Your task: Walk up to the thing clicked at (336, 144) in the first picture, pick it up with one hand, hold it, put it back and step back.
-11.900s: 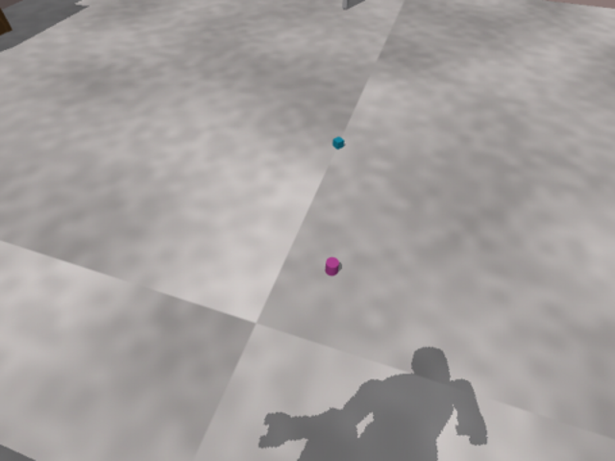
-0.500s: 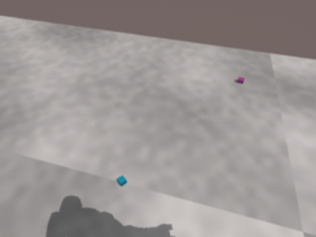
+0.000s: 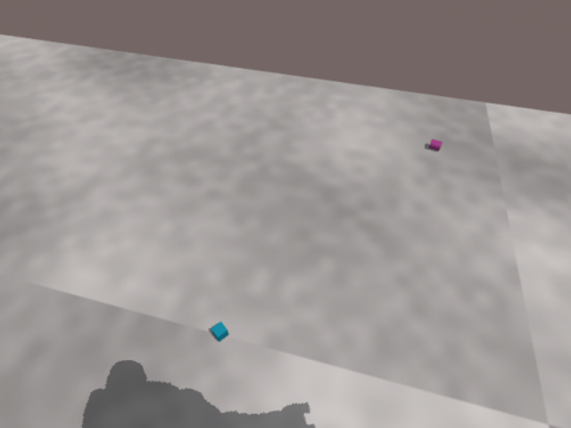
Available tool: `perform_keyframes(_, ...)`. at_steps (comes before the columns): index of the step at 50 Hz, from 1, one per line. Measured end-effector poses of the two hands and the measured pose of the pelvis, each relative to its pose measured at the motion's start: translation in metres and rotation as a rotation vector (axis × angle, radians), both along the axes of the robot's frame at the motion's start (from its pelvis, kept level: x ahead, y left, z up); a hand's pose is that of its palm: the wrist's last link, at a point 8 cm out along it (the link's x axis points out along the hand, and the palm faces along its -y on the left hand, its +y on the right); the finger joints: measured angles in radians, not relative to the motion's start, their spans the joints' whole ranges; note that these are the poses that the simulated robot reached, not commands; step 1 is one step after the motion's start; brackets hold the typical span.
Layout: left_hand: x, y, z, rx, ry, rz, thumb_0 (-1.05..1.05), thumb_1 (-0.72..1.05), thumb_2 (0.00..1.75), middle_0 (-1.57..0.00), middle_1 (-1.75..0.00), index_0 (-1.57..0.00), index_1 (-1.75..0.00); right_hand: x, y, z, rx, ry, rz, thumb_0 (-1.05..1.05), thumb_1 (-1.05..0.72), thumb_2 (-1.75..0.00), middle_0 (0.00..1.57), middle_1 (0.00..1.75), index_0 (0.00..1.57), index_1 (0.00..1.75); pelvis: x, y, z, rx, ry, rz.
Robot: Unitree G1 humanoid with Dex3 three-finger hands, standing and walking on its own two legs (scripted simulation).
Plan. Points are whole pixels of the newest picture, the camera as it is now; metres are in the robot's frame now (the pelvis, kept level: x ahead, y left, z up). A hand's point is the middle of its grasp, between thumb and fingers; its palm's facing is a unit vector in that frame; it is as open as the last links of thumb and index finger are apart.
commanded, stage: stand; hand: left
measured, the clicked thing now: (220, 331) +0.55 +0.24 -0.76
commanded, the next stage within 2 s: walk up in 0.42 s
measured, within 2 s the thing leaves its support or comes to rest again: neither
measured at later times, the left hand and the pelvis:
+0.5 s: hand out of the picture +0.06 +0.26 -0.16, palm faces +0.00 -0.94 -0.33, open 7.3 cm; pelvis +0.00 +0.00 +0.00, yaw +0 degrees
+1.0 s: hand (114, 410) +0.18 +0.29 -0.17, palm faces -0.06 -0.93 -0.37, open 7.3 cm; pelvis +0.10 +0.02 -0.02, yaw -1 degrees
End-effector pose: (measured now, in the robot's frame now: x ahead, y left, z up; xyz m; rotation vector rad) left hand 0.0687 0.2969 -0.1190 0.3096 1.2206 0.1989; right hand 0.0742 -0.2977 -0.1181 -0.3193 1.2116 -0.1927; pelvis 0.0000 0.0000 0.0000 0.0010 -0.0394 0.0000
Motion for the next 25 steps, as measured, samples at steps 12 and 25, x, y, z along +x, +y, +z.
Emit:
perform_keyframes(12,-0.013,0.001,-0.001,0.001,0.022,0.006,0.00,0.91,0.90,-0.21,-0.30,-0.20,-0.30,-0.014,0.000,-0.002,0.006,0.025,-0.009,0.01,-0.91,-0.90,0.20,0.30,0.21,0.30,-0.005,0.000,0.000,0.001,-0.001,-0.001)
perform_keyframes(25,-0.018,0.006,-0.001,-0.006,0.010,0.017,0.00,0.91,0.90,-0.21,-0.30,-0.21,-0.30,-0.021,-0.004,-0.003,0.011,0.035,-0.009,0.01,-0.91,-0.90,0.20,0.30,0.21,0.30,0.002,0.001,-0.003,-0.004,0.002,-0.001)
